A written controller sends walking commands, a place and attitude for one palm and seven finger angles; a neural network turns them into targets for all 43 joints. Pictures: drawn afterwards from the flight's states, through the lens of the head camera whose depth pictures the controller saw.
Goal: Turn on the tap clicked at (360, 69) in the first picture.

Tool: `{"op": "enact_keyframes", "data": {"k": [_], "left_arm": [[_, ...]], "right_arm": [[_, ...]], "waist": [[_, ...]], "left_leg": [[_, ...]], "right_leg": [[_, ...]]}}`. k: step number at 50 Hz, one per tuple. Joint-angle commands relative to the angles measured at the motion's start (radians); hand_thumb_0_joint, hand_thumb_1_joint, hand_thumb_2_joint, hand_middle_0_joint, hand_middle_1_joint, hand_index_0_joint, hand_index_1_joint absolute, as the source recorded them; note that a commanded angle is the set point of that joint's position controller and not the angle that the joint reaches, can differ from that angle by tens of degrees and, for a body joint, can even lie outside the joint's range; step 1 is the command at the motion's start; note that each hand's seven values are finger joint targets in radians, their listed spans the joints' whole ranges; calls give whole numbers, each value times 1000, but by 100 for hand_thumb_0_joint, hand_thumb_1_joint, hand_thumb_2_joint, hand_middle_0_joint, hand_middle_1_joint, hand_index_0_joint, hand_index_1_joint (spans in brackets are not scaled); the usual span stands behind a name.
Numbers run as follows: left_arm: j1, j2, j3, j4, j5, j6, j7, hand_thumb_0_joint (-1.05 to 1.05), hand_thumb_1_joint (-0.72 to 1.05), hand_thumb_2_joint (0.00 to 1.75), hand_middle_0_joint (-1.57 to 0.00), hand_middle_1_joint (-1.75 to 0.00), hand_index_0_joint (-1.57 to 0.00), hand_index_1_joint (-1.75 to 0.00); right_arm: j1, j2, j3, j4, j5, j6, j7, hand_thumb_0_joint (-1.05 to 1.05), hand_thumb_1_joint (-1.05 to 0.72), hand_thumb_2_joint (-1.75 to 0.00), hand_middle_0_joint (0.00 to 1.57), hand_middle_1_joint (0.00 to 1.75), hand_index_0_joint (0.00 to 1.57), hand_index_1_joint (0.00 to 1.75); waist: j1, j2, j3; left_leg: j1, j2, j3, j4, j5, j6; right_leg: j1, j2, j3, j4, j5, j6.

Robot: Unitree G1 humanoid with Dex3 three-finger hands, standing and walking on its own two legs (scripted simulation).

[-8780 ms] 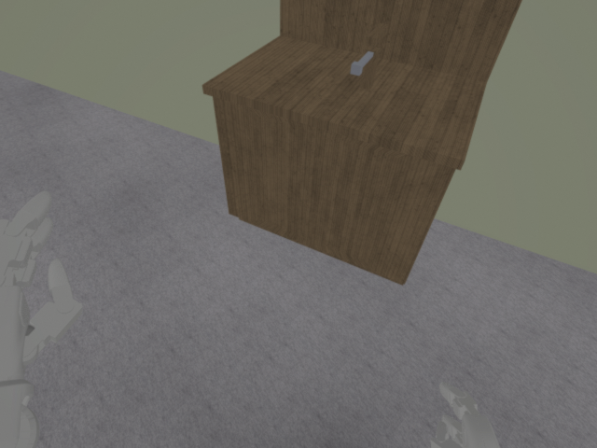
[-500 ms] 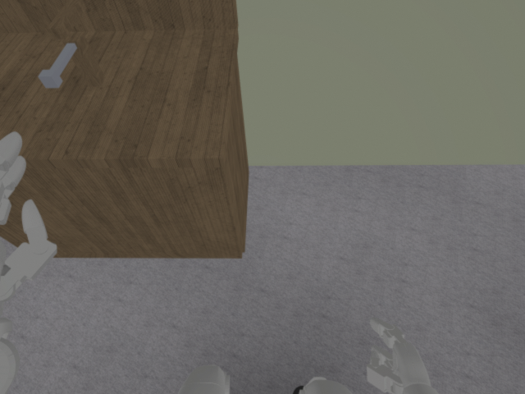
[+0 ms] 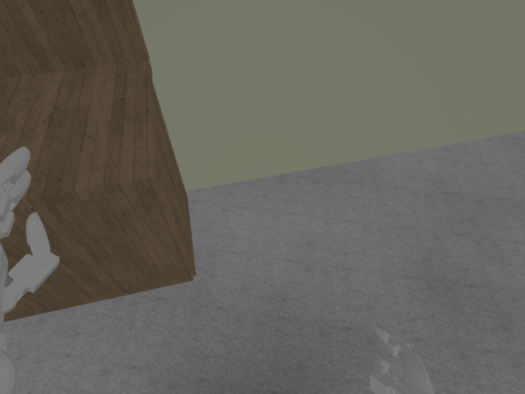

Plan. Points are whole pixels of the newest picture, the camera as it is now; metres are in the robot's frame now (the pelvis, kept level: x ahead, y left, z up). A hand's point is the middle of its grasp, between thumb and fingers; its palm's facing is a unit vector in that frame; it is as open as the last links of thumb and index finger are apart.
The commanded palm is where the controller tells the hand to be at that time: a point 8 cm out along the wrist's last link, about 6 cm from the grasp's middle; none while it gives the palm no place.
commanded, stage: take the last steps up to it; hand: left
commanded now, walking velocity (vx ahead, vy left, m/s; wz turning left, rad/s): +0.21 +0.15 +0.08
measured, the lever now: out of the picture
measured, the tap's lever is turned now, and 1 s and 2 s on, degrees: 0 0 0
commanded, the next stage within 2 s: come to a stop and stand still in 1.18 s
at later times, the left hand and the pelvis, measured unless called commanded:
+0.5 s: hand (16, 284) +0.19 +0.26 +0.18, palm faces +0.46 -0.79 -0.41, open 7.4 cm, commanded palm +0.13 +0.30 +0.19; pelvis -0.02 +0.01 +0.01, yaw +2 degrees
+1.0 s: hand (1, 217) +0.26 +0.33 +0.18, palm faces +0.44 -0.78 -0.45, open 7.4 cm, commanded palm +0.20 +0.36 +0.19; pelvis +0.05 +0.08 +0.00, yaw +2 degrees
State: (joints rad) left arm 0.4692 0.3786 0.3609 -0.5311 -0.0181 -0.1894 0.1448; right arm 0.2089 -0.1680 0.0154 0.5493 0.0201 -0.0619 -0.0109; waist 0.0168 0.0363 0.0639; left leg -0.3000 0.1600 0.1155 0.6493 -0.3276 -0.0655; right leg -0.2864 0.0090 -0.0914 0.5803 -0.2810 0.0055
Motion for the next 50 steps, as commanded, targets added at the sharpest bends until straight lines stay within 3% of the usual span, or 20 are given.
{"op": "enact_keyframes", "data": {"k": [1,4,7,14,18,21,23,28,29,30,31,32,33,35,38,42,45,46,48,50], "left_arm": [[-36,206,155,-144,-20,-60,25,0,90,90,-20,-30,-20,-30],[85,205,185,-147,-27,-64,34,0,90,90,-20,-30,-20,-30],[89,181,168,-119,-20,-78,29,0,90,90,-20,-30,-20,-30],[7,167,115,-146,-1,-86,39,0,90,90,-20,-30,-20,-30],[-56,162,90,-166,8,-92,46,0,90,90,-20,-30,-20,-30],[-102,140,77,-215,9,-112,44,0,90,90,-20,-30,-20,-30],[-62,166,104,-114,23,-110,36,0,90,90,-20,-30,-20,-30],[-85,130,72,-152,12,-110,26,0,90,90,-20,-30,-20,-30],[-93,137,76,-142,15,-109,25,0,90,90,-20,-30,-20,-30],[-96,158,93,-123,19,-109,26,0,90,90,-20,-30,-20,-30],[-72,177,110,-73,17,-100,27,0,90,90,-20,-30,-20,-30],[-126,171,107,-80,-5,-100,21,0,90,90,-20,-30,-20,-30],[-134,186,119,-88,-11,-108,20,0,90,90,-20,-30,-20,-30],[-69,173,123,-87,-4,-126,14,0,90,90,-20,-30,-20,-30],[-42,167,126,-112,4,-142,18,0,90,90,-20,-30,-20,-30],[-51,155,112,-182,2,-125,33,0,90,90,-20,-30,-20,-30],[-81,163,120,-204,7,-123,40,0,90,90,-20,-30,-20,-30],[-83,154,109,-215,2,-124,38,0,90,90,-20,-30,-20,-30],[-86,150,109,-221,1,-137,34,0,90,90,-20,-30,-20,-30],[-66,186,143,-230,-1,-135,34,0,90,90,-20,-30,-20,-30]], "right_arm": [[-70,-135,-68,-138,10,-33,-13,0,-90,-90,20,30,20,30],[-114,-109,-32,-102,-4,1,-24,0,-90,-90,20,30,20,30],[-124,-119,-36,-91,-8,18,-35,0,-90,-90,20,30,20,30],[-85,-139,-63,-84,-22,-12,-52,0,-90,-90,20,30,20,30],[-55,-146,-75,-78,-23,-22,-62,0,-90,-90,20,30,20,30],[-59,-182,-85,-101,-15,-32,-69,0,-90,-90,20,30,20,30],[-74,-156,-77,-73,-16,-44,-68,0,-90,-90,20,30,20,30],[-68,-156,-68,-52,-18,-70,-55,0,-90,-90,20,30,20,30],[-74,-155,-66,-49,-18,-67,-53,0,-90,-90,20,30,20,30],[-72,-144,-67,-48,-17,-62,-50,0,-90,-90,20,30,20,30],[-76,-129,-67,-57,-17,-51,-44,0,-90,-90,20,30,20,30],[-97,-159,-88,-64,-7,-51,-34,0,-90,-90,20,30,20,30],[-99,-155,-84,-55,-8,-50,-31,0,-90,-90,20,30,20,30],[-101,-125,-54,-35,-16,-27,-30,0,-90,-90,20,30,20,30],[-109,-110,-49,-49,-19,-15,-34,0,-90,-90,20,30,20,30],[-110,-98,-53,-80,-24,-31,-40,0,-90,-90,20,30,20,30],[-84,-117,-75,-85,-20,-39,-56,0,-90,-90,20,30,20,30],[-61,-138,-87,-89,-11,-42,-61,0,-90,-90,20,30,20,30],[-52,-155,-99,-103,-5,-49,-52,0,-90,-90,20,30,20,30],[-65,-143,-94,-80,-9,-58,-50,0,-90,-90,20,30,20,30]], "waist": [[-12,-275,-220],[-19,-146,-189],[-26,-158,-176],[-10,-168,-155],[-27,-100,-136],[-28,199,-105],[-26,240,-35],[-15,164,-62],[-10,121,-81],[-10,-14,-110],[-15,-272,-114],[-4,-328,-87],[-10,-254,-48],[-12,-131,-44],[-12,-160,-105],[6,-208,-143],[-11,-119,-158],[-30,2,-175],[-29,241,-228],[-30,233,-189]], "left_leg": [[-214,-111,-12,269,-190,14],[-289,-81,-139,432,-103,28],[-237,-81,-103,304,-59,33],[-93,-106,-32,28,-63,73],[99,-130,-7,-198,-41,91],[193,89,-301,-349,-65,200],[0,174,-419,-456,-278,279],[-41,61,-193,-281,-27,203],[-81,39,-160,-196,-3,179],[-175,-11,-100,-26,-15,146],[-356,-131,-4,232,-100,91],[-405,-129,-80,416,-178,61],[-426,-90,-149,510,-134,50],[-406,-54,-145,513,-43,41],[-257,-50,-76,240,-8,50],[-47,-121,56,-35,58,63],[125,-133,91,-206,134,70],[233,-69,3,-234,170,99],[340,202,-363,-307,372,262],[274,217,-382,-313,317,325]], "right_leg": [[243,-328,463,-221,450,-154],[234,-332,393,-263,277,-177],[173,-296,267,-292,184,-154],[105,-334,303,-346,-129,-170],[15,-274,251,-266,-253,-115],[-154,-57,29,111,-173,-14],[-171,-56,21,375,-261,-3],[43,-46,-63,19,-147,11],[137,-59,-46,-94,-76,0],[240,-152,103,-190,-61,-50],[323,-365,470,-277,-18,-153],[266,-468,642,-356,-67,-202],[218,-487,631,-367,-91,-233],[180,-414,385,-319,112,-202],[160,-346,188,-257,318,-157],[148,-305,134,-219,242,-127],[104,-240,95,-85,206,-74],[16,-199,55,68,175,-42],[-234,-54,-16,475,-368,14],[-314,-106,46,569,-321,11]]}}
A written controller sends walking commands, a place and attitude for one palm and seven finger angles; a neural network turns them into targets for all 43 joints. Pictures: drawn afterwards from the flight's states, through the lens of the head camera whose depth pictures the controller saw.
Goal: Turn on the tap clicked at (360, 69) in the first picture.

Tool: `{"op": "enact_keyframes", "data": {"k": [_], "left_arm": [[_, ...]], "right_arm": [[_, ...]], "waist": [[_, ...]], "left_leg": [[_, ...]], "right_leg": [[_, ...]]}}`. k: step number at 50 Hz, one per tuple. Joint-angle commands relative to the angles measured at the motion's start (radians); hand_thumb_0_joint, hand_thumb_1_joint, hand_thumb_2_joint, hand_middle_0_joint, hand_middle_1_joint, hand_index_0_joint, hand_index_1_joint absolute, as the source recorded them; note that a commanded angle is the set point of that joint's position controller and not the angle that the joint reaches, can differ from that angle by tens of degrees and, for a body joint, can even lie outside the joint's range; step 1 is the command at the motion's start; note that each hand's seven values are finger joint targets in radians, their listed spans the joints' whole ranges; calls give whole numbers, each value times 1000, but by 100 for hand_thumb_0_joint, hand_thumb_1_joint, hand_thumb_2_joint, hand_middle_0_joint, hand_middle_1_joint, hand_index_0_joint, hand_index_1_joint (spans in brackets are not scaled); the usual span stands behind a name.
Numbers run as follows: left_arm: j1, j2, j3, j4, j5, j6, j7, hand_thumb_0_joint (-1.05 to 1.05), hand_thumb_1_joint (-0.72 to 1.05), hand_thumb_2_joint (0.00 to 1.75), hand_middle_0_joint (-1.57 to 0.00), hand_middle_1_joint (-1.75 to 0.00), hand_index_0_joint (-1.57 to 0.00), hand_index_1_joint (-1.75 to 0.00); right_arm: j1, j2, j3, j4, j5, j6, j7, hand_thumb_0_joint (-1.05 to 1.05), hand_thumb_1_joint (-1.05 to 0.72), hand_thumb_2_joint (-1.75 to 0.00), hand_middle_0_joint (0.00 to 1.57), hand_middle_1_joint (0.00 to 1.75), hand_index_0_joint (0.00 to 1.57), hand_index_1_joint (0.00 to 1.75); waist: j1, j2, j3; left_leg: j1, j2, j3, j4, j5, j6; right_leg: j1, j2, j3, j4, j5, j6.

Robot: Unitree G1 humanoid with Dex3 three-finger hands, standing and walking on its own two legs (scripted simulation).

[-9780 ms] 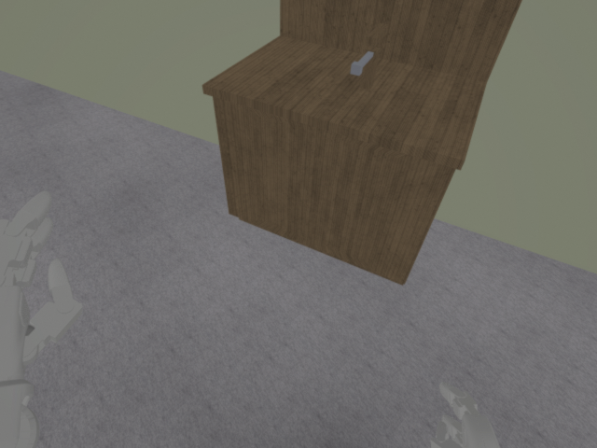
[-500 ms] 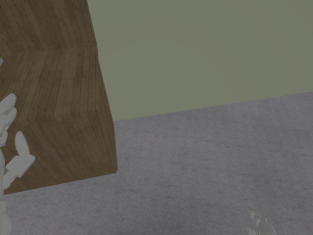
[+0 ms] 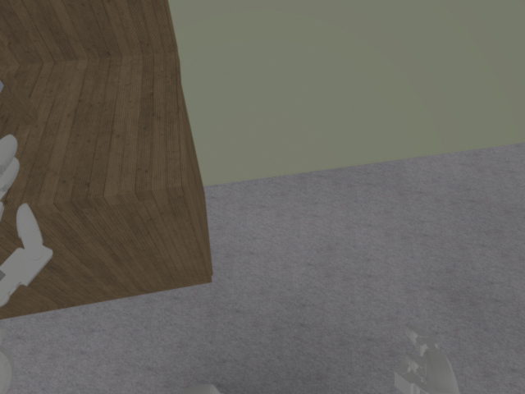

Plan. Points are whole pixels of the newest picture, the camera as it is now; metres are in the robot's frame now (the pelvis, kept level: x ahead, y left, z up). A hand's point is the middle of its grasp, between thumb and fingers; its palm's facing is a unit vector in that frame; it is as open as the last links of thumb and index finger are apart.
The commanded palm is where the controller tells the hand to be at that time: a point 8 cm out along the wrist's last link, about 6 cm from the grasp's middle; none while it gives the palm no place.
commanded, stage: take the last steps up to it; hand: left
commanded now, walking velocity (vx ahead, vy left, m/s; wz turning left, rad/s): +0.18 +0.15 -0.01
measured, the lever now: out of the picture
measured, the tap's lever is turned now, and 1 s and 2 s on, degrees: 0 0 0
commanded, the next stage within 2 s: come to a stop and stand still in 0.18 s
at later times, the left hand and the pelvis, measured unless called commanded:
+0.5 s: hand (46, 186) +0.30 +0.28 +0.18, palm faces +0.37 -0.82 -0.44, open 7.4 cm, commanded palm +0.24 +0.33 +0.19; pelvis +0.08 +0.05 +0.00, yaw -1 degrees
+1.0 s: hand (48, 210) +0.27 +0.26 +0.18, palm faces +0.36 -0.84 -0.41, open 7.4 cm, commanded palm +0.22 +0.31 +0.19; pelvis +0.05 +0.03 +0.01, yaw -1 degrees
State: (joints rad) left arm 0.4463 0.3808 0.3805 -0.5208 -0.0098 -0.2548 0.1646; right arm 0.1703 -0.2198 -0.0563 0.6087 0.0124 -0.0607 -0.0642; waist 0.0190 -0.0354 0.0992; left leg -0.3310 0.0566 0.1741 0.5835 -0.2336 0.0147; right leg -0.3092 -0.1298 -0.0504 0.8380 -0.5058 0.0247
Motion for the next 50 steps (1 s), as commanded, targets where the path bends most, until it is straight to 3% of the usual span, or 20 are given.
{"op": "enact_keyframes", "data": {"k": [1,5,9,10,11,12,14,16,20,22,24,26,29,35,37,39,42,45,49,50], "left_arm": [[-26,188,132,-262,-14,-71,11,0,90,90,-20,-30,-20,-30],[83,153,113,-275,-28,-56,8,0,90,90,-20,-30,-20,-30],[62,162,128,-182,-24,-31,6,0,90,90,-20,-30,-20,-30],[40,191,145,-163,-16,-30,8,0,90,90,-20,-30,-20,-30],[47,202,158,-112,-21,-27,8,0,90,90,-20,-30,-20,-30],[33,180,144,-77,-39,-22,3,0,90,90,-20,-30,-20,-30],[5,185,150,-110,-33,-42,1,0,90,90,-20,-30,-20,-30],[-28,174,123,-168,-15,-58,3,0,90,90,-20,-30,-20,-30],[10,157,100,-241,-9,-40,22,0,90,90,-20,-30,-20,-30],[3,160,99,-280,-16,-32,26,0,90,90,-20,-30,-20,-30],[-19,178,112,-302,-23,-35,19,0,90,90,-20,-30,-20,-30],[25,188,144,-233,-29,-35,-1,0,90,90,-20,-30,-20,-30],[31,158,109,-296,-28,-27,-4,0,90,90,-20,-30,-20,-30],[68,150,106,-260,-41,16,-13,0,90,90,-20,-30,-20,-30],[40,174,123,-213,-37,22,-12,0,90,90,-20,-30,-20,-30],[43,161,107,-167,-57,42,-15,0,90,90,-20,-30,-20,-30],[21,168,106,-180,-50,41,-3,0,90,90,-20,-30,-20,-30],[8,154,94,-169,-37,32,5,0,90,90,-20,-30,-20,-30],[8,149,77,-193,-31,21,13,0,90,90,-20,-30,-20,-30],[-4,150,69,-212,-30,18,15,0,90,90,-20,-30,-20,-30]], "right_arm": [[-33,-90,-24,-133,5,-67,5,0,-90,-90,20,30,20,30],[-30,-86,-8,-127,9,-85,18,0,-90,-90,20,30,20,30],[-33,-89,3,-123,5,-63,3,0,-90,-90,20,30,20,30],[-26,-77,5,-128,4,-54,3,0,-90,-90,20,30,20,30],[-38,-63,14,-146,-2,-48,8,0,-90,-90,20,30,20,30],[-43,-88,-8,-139,7,-44,21,0,-90,-90,20,30,20,30],[-56,-72,13,-121,3,-33,29,0,-90,-90,20,30,20,30],[-84,-52,36,-130,0,-25,22,0,-90,-90,20,30,20,30],[-74,-45,35,-153,-16,-27,-4,0,-90,-90,20,30,20,30],[-44,-53,21,-161,-12,-26,-22,0,-90,-90,20,30,20,30],[-18,-100,-5,-182,-4,-33,-20,0,-90,-90,20,30,20,30],[-5,-90,-6,-170,-22,-48,-4,0,-90,-90,20,30,20,30],[-4,-87,-5,-168,-12,-61,34,0,-90,-90,20,30,20,30],[-14,-92,12,-185,-4,-65,41,0,-90,-90,20,30,20,30],[-24,-73,24,-189,1,-52,32,0,-90,-90,20,30,20,30],[-19,-57,25,-189,7,-52,23,0,-90,-90,20,30,20,30],[-70,-36,54,-163,3,-39,12,0,-90,-90,20,30,20,30],[-81,-48,55,-153,-3,-35,-8,0,-90,-90,20,30,20,30],[-39,-70,43,-149,-10,-30,-19,0,-90,-90,20,30,20,30],[-40,-86,33,-154,-9,-29,-20,0,-90,-90,20,30,20,30]], "waist": [[-25,254,-217],[-24,289,-221],[-17,152,-218],[-24,-8,-237],[-24,-185,-223],[-12,-271,-185],[-22,-162,-146],[-21,-97,-167],[-13,-102,-217],[-30,1,-243],[-13,243,-265],[-23,351,-235],[-26,299,-274],[-26,262,-221],[-32,103,-210],[-27,-141,-214],[-21,-85,-194],[-13,-91,-200],[-20,-9,-229],[-16,42,-227]], "left_leg": [[301,293,-375,-223,260,225],[194,209,-182,-198,319,149],[18,162,-123,-43,122,69],[-103,90,-67,125,9,37],[-283,-29,-35,322,-220,-12],[-333,-20,-125,504,-307,-32],[-371,27,-203,612,-226,-49],[-238,53,-180,422,-219,-47],[3,-41,-28,27,-10,-46],[176,-6,-56,-146,222,-41],[276,250,-322,-188,663,63],[303,327,-416,-221,850,134],[345,279,-268,-141,844,111],[110,235,-189,-143,376,45],[1,154,-132,-63,106,-4],[-11,-9,-91,134,-139,-54],[-87,-11,-172,297,-231,-42],[-71,-20,-144,204,-190,-38],[92,-21,-133,-125,-3,-23],[145,30,-173,-179,117,-7]], "right_leg": [[-290,25,-4,259,-67,-4],[-93,70,-100,-45,74,1],[191,60,-88,-374,274,-23],[287,-70,111,-429,382,-82],[359,-268,430,-487,528,-177],[319,-345,532,-534,537,-215],[301,-324,368,-497,652,-226],[243,-242,139,-419,878,-169],[222,-120,-2,-358,848,-118],[168,-61,-27,-256,677,-53],[-14,74,-44,-78,52,11],[-140,108,1,93,-104,12],[-94,112,-1,-26,41,1],[152,125,-43,-367,239,3],[218,43,41,-439,457,-22],[122,-115,255,-504,572,-108],[142,-169,243,-498,642,-168],[200,-129,164,-477,705,-153],[201,-77,134,-453,527,-103],[169,-39,124,-435,436,-72]]}}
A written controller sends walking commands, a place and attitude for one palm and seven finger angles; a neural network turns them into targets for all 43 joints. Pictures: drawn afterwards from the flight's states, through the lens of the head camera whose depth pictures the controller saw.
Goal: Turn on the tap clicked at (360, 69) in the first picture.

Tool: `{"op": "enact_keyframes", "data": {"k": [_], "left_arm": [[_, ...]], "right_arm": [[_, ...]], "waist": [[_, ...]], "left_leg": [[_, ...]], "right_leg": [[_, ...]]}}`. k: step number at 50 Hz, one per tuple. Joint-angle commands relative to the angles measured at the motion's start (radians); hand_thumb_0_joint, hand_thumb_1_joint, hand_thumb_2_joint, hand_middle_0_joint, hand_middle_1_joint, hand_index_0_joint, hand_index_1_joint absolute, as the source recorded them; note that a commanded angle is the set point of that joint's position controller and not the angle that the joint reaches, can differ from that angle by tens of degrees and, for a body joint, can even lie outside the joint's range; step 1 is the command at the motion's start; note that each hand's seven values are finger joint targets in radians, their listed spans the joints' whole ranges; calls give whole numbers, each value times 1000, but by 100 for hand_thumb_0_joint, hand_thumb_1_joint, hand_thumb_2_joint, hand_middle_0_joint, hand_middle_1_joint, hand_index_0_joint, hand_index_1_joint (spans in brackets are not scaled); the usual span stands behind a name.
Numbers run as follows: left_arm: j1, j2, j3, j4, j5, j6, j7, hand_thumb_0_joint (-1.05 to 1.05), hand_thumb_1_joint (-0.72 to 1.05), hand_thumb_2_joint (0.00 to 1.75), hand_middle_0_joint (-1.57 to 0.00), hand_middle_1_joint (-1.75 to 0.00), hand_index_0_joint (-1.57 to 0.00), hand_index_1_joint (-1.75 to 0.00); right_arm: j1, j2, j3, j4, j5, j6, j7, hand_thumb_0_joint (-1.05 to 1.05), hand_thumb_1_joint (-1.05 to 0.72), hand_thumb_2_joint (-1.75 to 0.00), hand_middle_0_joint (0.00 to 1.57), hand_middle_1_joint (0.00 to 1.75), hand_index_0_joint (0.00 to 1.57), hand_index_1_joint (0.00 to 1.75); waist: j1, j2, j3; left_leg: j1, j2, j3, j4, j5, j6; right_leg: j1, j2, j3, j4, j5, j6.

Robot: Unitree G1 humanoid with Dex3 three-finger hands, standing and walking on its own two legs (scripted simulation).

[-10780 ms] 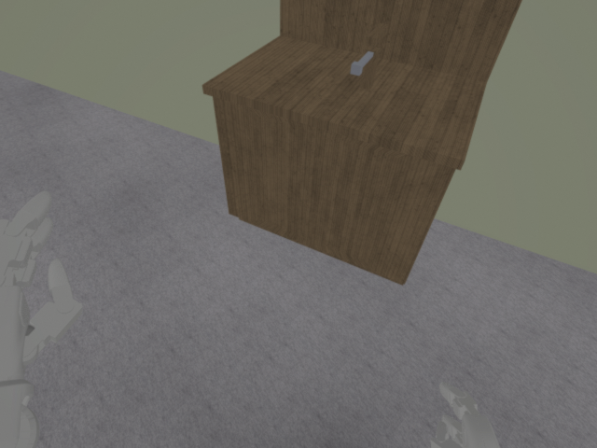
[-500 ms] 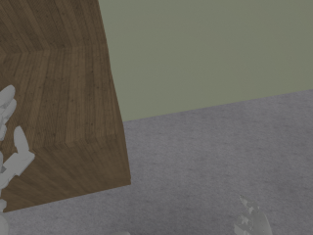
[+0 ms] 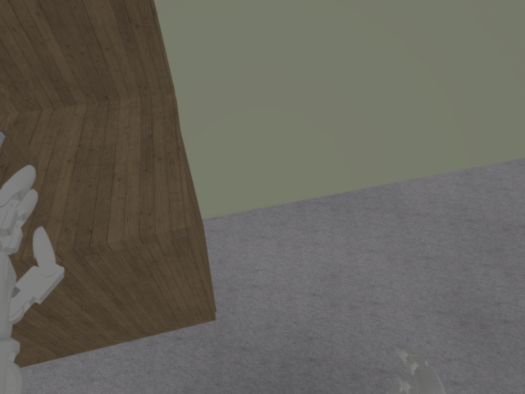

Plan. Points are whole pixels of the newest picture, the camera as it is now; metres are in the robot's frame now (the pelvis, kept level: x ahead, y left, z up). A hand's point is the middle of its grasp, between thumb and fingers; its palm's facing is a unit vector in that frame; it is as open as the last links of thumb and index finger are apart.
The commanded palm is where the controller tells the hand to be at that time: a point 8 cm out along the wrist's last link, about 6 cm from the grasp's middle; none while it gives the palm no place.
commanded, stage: come to a stop and stand still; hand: left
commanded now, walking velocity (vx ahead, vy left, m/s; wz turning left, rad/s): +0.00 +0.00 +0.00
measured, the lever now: out of the picture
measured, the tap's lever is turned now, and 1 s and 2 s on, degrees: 0 0 0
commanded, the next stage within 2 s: look again from close up in 1.22 s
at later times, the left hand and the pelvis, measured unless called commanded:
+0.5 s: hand (33, 306) +0.18 +0.25 +0.16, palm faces +0.39 -0.84 -0.38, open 7.4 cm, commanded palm +0.13 +0.29 +0.18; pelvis -0.03 +0.01 +0.00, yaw -1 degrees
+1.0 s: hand (34, 275) +0.21 +0.26 +0.16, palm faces +0.38 -0.84 -0.39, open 7.4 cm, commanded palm +0.16 +0.30 +0.18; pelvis -0.01 +0.03 +0.00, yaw -1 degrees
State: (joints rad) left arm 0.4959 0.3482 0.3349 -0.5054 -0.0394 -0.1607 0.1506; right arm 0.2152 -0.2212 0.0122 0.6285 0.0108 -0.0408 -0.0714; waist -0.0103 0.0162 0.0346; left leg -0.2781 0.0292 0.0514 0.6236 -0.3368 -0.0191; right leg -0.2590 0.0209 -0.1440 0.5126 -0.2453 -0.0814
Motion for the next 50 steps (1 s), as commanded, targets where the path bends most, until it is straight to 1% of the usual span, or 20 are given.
{"op": "enact_keyframes", "data": {"k": [1,2,3,4,6,9,12,14,16,18,21,23,27,30,31,35,37,42,47,50], "left_arm": [[-65,188,109,-247,3,-79,26,0,90,90,-20,-30,-20,-30],[-40,173,97,-208,3,-79,24,0,90,90,-20,-30,-20,-30],[-62,173,97,-218,6,-85,22,0,90,90,-20,-30,-20,-30],[-87,180,99,-202,11,-89,22,0,90,90,-20,-30,-20,-30],[-137,185,99,-208,21,-94,18,0,90,90,-20,-30,-20,-30],[-92,159,88,-140,17,-86,15,0,90,90,-20,-30,-20,-30],[-112,165,80,-132,11,-72,13,0,90,90,-20,-30,-20,-30],[-132,174,80,-136,12,-61,19,0,90,90,-20,-30,-20,-30],[-130,185,96,-137,12,-54,24,0,90,90,-20,-30,-20,-30],[-115,180,87,-148,10,-53,26,0,90,90,-20,-30,-20,-30],[-119,193,99,-183,11,-59,23,0,90,90,-20,-30,-20,-30],[-112,180,88,-160,17,-62,24,0,90,90,-20,-30,-20,-30],[-139,169,80,-157,23,-74,24,0,90,90,-20,-30,-20,-30],[-101,159,84,-136,22,-73,23,0,90,90,-20,-30,-20,-30],[-102,152,79,-141,22,-73,17,0,90,90,-20,-30,-20,-30],[-105,157,77,-135,21,-72,22,0,90,90,-20,-30,-20,-30],[-126,161,75,-160,20,-75,21,0,90,90,-20,-30,-20,-30],[-110,167,85,-171,15,-78,24,0,90,90,-20,-30,-20,-30],[-82,163,89,-163,8,-80,22,0,90,90,-20,-30,-20,-30],[-64,155,85,-161,5,-78,22,0,90,90,-20,-30,-20,-30]], "right_arm": [[-95,-100,-43,-187,-5,-48,-16,0,-90,-90,20,30,20,30],[-100,-108,-41,-192,-1,-47,-16,0,-90,-90,20,30,20,30],[-105,-95,-23,-186,-12,-46,-17,0,-90,-90,20,30,20,30],[-107,-91,-20,-180,-15,-46,-17,0,-90,-90,20,30,20,30],[-101,-91,-28,-187,-12,-55,-19,0,-90,-90,20,30,20,30],[-82,-93,-31,-180,-7,-66,-11,0,-90,-90,20,30,20,30],[-70,-88,-31,-173,-8,-63,-3,0,-90,-90,20,30,20,30],[-71,-83,-30,-166,-9,-57,0,0,-90,-90,20,30,20,30],[-89,-78,-24,-165,-11,-54,-1,0,-90,-90,20,30,20,30],[-85,-77,-19,-163,-11,-48,-5,0,-90,-90,20,30,20,30],[-97,-87,-19,-178,-14,-45,-11,0,-90,-90,20,30,20,30],[-95,-88,-13,-179,-14,-44,-14,0,-90,-90,20,30,20,30],[-87,-92,-17,-180,-12,-56,-15,0,-90,-90,20,30,20,30],[-75,-94,-20,-176,-10,-64,-10,0,-90,-90,20,30,20,30],[-81,-96,-21,-181,-9,-67,-8,0,-90,-90,20,30,20,30],[-73,-96,-24,-169,-10,-67,-6,0,-90,-90,20,30,20,30],[-79,-95,-26,-169,-10,-69,-7,0,-90,-90,20,30,20,30],[-87,-95,-24,-173,-11,-65,-10,0,-90,-90,20,30,20,30],[-84,-92,-24,-180,-7,-63,-12,0,-90,-90,20,30,20,30],[-79,-93,-28,-181,-4,-58,-9,0,-90,-90,20,30,20,30]], "waist": [[20,70,-147],[30,99,-124],[20,214,-92],[21,225,-56],[26,172,-42],[24,82,-85],[12,-62,-70],[6,-105,-77],[6,-92,-88],[9,-62,-95],[16,27,-72],[16,57,-26],[18,81,-57],[22,62,-113],[22,72,-102],[18,4,-87],[15,6,-89],[17,57,-107],[18,39,-145],[16,45,-166]], "left_leg": [[115,128,-108,-242,286,43],[93,172,-151,-264,307,59],[-8,199,-201,-321,263,78],[-117,219,-214,-355,190,89],[-175,194,-163,-338,71,77],[-160,126,-100,-280,-46,53],[-68,40,-46,-122,-81,30],[-25,18,-47,-27,-33,26],[-1,16,-56,-20,-7,27],[20,20,-59,-85,14,34],[16,61,-101,-214,-21,47],[-81,92,-142,-289,-127,60],[-118,115,-165,-328,-67,61],[-120,113,-148,-311,4,58],[-132,112,-142,-319,-24,52],[-108,80,-115,-258,-24,46],[-75,72,-110,-236,-5,42],[-66,92,-134,-267,83,41],[-45,110,-136,-250,230,36],[-28,104,-120,-227,257,32]], "right_leg": [[68,-143,197,-93,74,59],[54,-105,184,-85,35,76],[79,-79,139,-34,0,86],[128,-73,127,9,-44,87],[155,-78,130,-6,-31,88],[166,-102,177,-85,-15,81],[7,-202,327,-266,-244,44],[-43,-264,384,-328,-332,14],[-55,-268,358,-320,-306,6],[-33,-246,309,-295,-276,15],[-30,-173,245,-249,-278,48],[13,-128,222,-222,-280,67],[118,-90,175,-141,-88,75],[178,-89,170,-108,10,78],[170,-90,169,-106,-15,78],[116,-123,219,-167,-56,65],[86,-136,235,-183,-69,58],[118,-111,192,-131,28,64],[171,-103,165,-81,192,70],[175,-111,172,-78,235,66]]}}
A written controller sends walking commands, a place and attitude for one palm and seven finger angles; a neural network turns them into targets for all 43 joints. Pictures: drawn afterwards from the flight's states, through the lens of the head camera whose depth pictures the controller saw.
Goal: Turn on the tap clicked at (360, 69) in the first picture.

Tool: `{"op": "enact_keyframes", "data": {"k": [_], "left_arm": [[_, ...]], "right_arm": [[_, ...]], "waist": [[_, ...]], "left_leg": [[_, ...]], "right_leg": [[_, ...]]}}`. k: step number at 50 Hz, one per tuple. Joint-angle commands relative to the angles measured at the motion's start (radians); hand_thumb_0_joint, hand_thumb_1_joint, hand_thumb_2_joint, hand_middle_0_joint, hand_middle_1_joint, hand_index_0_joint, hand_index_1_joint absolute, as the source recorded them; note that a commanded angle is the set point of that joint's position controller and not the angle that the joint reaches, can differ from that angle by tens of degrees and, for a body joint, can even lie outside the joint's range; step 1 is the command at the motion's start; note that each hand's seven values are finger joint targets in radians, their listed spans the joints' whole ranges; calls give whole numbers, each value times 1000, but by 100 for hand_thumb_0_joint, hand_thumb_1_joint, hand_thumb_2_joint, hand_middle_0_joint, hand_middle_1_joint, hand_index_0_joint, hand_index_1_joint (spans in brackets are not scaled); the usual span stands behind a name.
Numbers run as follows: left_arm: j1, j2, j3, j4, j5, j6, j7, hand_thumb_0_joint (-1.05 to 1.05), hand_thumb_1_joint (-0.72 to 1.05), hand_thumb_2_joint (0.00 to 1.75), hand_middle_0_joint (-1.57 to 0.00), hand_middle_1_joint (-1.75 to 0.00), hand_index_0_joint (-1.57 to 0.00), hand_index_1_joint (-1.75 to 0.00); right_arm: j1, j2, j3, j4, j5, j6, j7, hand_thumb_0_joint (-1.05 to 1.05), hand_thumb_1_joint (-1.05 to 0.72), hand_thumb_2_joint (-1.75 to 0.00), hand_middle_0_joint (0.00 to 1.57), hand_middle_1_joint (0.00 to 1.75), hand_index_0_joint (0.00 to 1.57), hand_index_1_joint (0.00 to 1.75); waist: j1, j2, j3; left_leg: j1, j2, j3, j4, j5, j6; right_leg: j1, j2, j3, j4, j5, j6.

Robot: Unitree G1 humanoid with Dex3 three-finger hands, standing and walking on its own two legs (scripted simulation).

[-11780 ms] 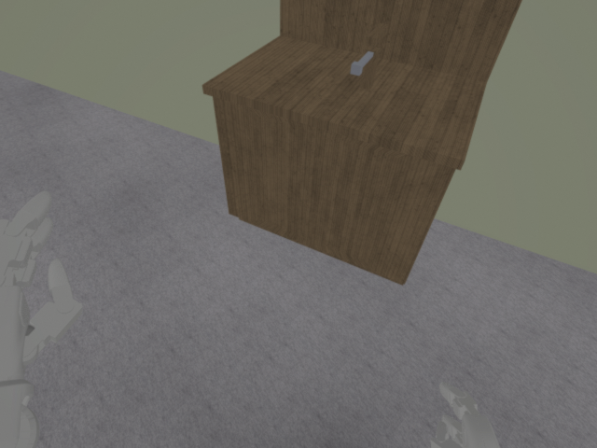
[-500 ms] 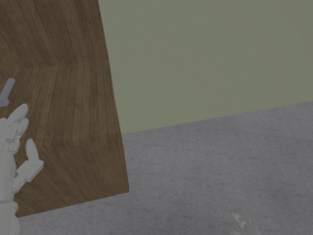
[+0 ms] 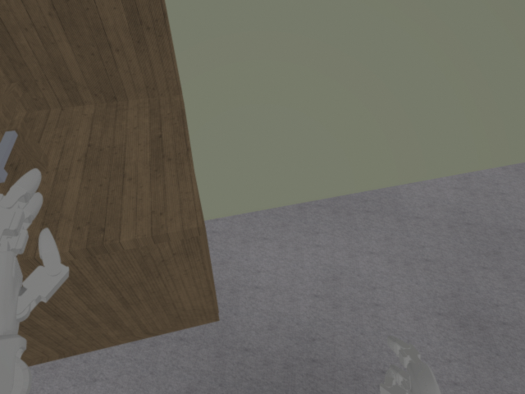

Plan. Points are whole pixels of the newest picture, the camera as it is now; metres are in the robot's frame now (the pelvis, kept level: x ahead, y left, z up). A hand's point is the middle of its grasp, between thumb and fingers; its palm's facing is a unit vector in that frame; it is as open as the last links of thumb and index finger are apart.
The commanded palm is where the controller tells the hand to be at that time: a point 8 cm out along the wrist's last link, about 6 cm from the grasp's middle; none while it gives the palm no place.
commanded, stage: come to a stop and stand still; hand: left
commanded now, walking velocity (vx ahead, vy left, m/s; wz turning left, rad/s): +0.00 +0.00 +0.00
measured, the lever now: out of the picture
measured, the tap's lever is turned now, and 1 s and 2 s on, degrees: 0 0 0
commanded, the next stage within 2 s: look again from close up in 0.22 s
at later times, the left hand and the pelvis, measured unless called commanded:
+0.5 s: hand (44, 213) +0.26 +0.27 +0.19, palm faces +0.48 -0.81 -0.34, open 7.4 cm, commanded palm +0.17 +0.28 +0.18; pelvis +0.01 +0.00 +0.00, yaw -1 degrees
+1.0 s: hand (42, 238) +0.25 +0.29 +0.16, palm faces +0.40 -0.85 -0.35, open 7.4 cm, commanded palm +0.20 +0.32 +0.18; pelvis +0.03 +0.04 -0.01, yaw -2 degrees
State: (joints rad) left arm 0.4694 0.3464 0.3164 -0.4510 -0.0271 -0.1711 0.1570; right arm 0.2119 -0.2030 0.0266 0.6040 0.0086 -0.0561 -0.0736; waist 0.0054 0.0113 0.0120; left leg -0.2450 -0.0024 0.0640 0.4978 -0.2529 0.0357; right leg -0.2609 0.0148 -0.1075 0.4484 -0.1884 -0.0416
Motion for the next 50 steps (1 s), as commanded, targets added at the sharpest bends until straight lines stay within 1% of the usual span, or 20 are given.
{"op": "enact_keyframes", "data": {"k": [1,7,11,15,16,17,18,19,21,22,24,26,27,31,34,37,40,42,46,50], "left_arm": [[-44,158,106,-218,-8,-67,13,0,90,90,-20,-30,-20,-30],[-67,157,97,-215,-9,-64,15,0,90,90,-20,-30,-20,-30],[-78,165,108,-238,-8,-66,16,0,90,90,-20,-30,-20,-30],[-41,154,98,-216,-12,-61,18,0,90,90,-20,-30,-20,-30],[-1103,925,521,-458,11,-192,29,0,90,90,-20,-30,-20,-30],[-743,382,322,-20,8,-148,5,0,90,90,-20,-30,-20,-30],[-563,342,289,56,1,-155,-18,0,90,90,-20,-30,-20,-30],[-411,254,211,65,-6,-158,-34,0,90,90,-20,-30,-20,-30],[-147,66,82,18,-39,-139,-48,0,90,90,-20,-30,-20,-30],[-96,91,79,-84,-32,-131,-43,0,90,90,-20,-30,-20,-30],[-46,134,114,-177,-28,-110,-31,0,90,90,-20,-30,-20,-30],[-49,212,198,-215,-25,-99,-18,0,90,90,-20,-30,-20,-30],[-53,201,198,-233,-24,-102,-17,0,90,90,-20,-30,-20,-30],[-119,270,268,-319,-23,-116,-8,0,90,90,-20,-30,-20,-30],[-90,215,227,-307,-23,-114,-10,0,90,90,-20,-30,-20,-30],[-58,176,184,-292,-19,-105,-11,0,90,90,-20,-30,-20,-30],[-28,151,156,-243,-13,-92,-9,0,90,90,-20,-30,-20,-30],[-47,140,137,-235,-12,-86,-9,0,90,90,-20,-30,-20,-30],[-120,174,157,-222,-11,-80,-6,0,90,90,-20,-30,-20,-30],[-152,168,146,-242,-12,-78,-5,0,90,90,-20,-30,-20,-30]], "right_arm": [[-81,-112,-41,-162,-4,-42,-8,0,-90,-90,20,30,20,30],[-84,-111,-41,-162,-3,-36,-9,0,-90,-90,20,30,20,30],[-88,-115,-43,-167,-6,-35,-10,0,-90,-90,20,30,20,30],[-83,-110,-42,-165,-2,-31,-8,0,-90,-90,20,30,20,30],[47,-124,42,-238,34,-77,-36,0,-90,-90,20,30,20,30],[-89,-15,21,-174,36,-122,2,0,-90,-90,20,30,20,30],[-46,-78,-5,-160,-8,-144,17,0,-90,-90,20,30,20,30],[0,-109,-25,-158,-17,-148,33,0,-90,-90,20,30,20,30],[-10,-119,-44,-185,2,-149,74,0,-90,-90,20,30,20,30],[-15,-128,-49,-190,7,-141,85,0,-90,-90,20,30,20,30],[-40,-129,-48,-188,8,-128,84,0,-90,-90,20,30,20,30],[-66,-138,-49,-189,1,-118,69,0,-90,-90,20,30,20,30],[-73,-131,-44,-195,-3,-115,60,0,-90,-90,20,30,20,30],[-94,-125,-38,-211,-11,-114,30,0,-90,-90,20,30,20,30],[-78,-126,-44,-208,-13,-122,25,0,-90,-90,20,30,20,30],[-74,-137,-50,-202,-13,-124,30,0,-90,-90,20,30,20,30],[-69,-148,-60,-196,-15,-111,35,0,-90,-90,20,30,20,30],[-76,-152,-59,-202,-16,-98,34,0,-90,-90,20,30,20,30],[-94,-153,-56,-218,-17,-77,22,0,-90,-90,20,30,20,30],[-94,-148,-53,-237,-13,-71,21,0,-90,-90,20,30,20,30]], "waist": [[0,41,-139],[-2,27,-105],[-2,55,-131],[-2,41,-135],[-78,126,79],[3,19,-89],[17,85,-89],[12,95,-121],[19,12,-151],[18,-31,-144],[11,-86,-130],[9,-35,-119],[4,-5,-114],[4,105,-138],[1,110,-191],[-4,82,-205],[-12,21,-191],[-17,18,-145],[-13,44,-69],[-9,86,-74]], "left_leg": [[-60,133,-128,-95,178,-27],[-77,123,-127,-100,98,-25],[-64,125,-126,-96,137,-27],[-64,123,-122,-85,150,-25],[-277,94,-137,-120,-101,-4],[-149,133,-114,-78,-110,5],[-78,80,-81,-49,-105,-18],[-87,52,-70,-21,-88,-29],[-63,27,-52,11,-8,-32],[-56,36,-49,4,24,-32],[-28,54,-57,-27,67,-29],[-23,71,-72,-75,103,-33],[-29,81,-86,-99,113,-31],[-14,87,-96,-119,192,-31],[45,86,-83,-78,317,-36],[65,87,-81,-46,404,-47],[15,74,-67,-34,228,-33],[-16,68,-70,-43,126,-33],[-54,80,-88,-96,-26,-22],[-64,92,-105,-112,39,-32]], "right_leg": [[167,-107,139,-17,186,24],[141,-116,158,-44,115,22],[156,-113,148,-32,146,22],[168,-119,153,-35,173,22],[45,-72,116,-5,-139,61],[-59,-85,79,3,-269,40],[-30,-65,149,-42,-132,-1],[46,-93,191,-65,-35,-10],[144,-136,222,-82,77,-11],[165,-143,228,-85,129,-8],[153,-133,187,-83,151,2],[147,-103,152,-63,155,13],[148,-92,132,-52,148,17],[171,-72,107,-9,191,17],[181,-73,99,3,270,12],[183,-78,97,12,322,9],[180,-97,135,10,259,-10],[139,-107,159,15,178,-23],[64,-85,161,42,34,-22],[92,-64,106,117,78,-13]]}}
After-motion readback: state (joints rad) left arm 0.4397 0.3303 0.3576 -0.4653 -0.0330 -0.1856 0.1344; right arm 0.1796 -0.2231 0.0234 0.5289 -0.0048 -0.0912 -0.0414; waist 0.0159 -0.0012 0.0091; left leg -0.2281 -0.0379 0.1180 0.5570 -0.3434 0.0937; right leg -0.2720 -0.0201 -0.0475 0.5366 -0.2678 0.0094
